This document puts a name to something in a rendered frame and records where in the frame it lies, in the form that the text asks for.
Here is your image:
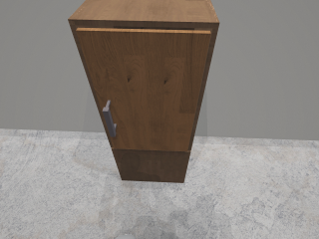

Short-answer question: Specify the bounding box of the handle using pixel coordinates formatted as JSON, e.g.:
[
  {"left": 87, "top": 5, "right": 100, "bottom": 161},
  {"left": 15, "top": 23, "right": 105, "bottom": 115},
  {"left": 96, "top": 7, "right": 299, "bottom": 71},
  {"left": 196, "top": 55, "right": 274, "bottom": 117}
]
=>
[{"left": 102, "top": 100, "right": 117, "bottom": 137}]

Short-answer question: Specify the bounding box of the cupboard door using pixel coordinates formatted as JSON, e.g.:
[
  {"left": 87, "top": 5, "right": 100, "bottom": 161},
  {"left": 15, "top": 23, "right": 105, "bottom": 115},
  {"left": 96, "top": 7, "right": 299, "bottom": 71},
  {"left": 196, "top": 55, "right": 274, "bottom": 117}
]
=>
[{"left": 76, "top": 28, "right": 211, "bottom": 151}]

